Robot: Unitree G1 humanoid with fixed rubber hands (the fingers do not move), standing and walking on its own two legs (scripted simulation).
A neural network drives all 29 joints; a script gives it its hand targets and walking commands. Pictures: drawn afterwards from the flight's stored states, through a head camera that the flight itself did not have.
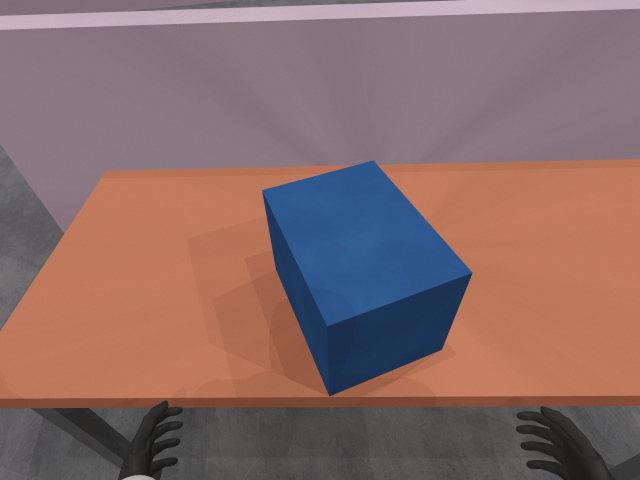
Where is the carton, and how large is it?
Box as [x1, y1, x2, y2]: [262, 161, 471, 395]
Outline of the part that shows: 373,161 369,161 262,190 276,270 329,395 441,349 471,275 471,271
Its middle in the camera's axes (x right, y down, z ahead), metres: +0.05 +0.05 +0.61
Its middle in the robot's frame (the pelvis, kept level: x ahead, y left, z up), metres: +0.43 -0.03 +0.00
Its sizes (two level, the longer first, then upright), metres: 0.264 0.194 0.193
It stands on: a table, 0.69 m high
